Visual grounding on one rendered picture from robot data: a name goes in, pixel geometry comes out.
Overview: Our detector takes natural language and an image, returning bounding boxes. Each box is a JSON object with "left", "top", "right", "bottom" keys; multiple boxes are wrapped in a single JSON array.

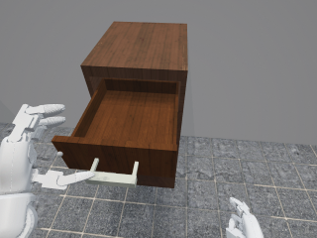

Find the robot left hand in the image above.
[{"left": 0, "top": 104, "right": 95, "bottom": 195}]

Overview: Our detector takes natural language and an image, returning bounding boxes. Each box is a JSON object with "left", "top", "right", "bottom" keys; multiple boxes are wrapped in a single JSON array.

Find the robot right hand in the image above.
[{"left": 226, "top": 197, "right": 264, "bottom": 238}]

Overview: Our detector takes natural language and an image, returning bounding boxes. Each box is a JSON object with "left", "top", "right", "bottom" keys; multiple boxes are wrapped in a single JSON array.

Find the robot left forearm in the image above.
[{"left": 0, "top": 192, "right": 38, "bottom": 238}]

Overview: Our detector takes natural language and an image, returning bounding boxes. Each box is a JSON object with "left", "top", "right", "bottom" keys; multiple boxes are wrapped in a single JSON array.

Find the drawer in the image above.
[{"left": 52, "top": 77, "right": 179, "bottom": 178}]

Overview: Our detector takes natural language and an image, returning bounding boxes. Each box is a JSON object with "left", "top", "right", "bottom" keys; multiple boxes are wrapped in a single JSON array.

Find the cabinet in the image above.
[{"left": 80, "top": 21, "right": 188, "bottom": 188}]

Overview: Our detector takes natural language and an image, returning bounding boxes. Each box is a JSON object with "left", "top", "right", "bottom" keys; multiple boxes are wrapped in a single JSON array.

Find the handle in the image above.
[{"left": 85, "top": 158, "right": 139, "bottom": 188}]

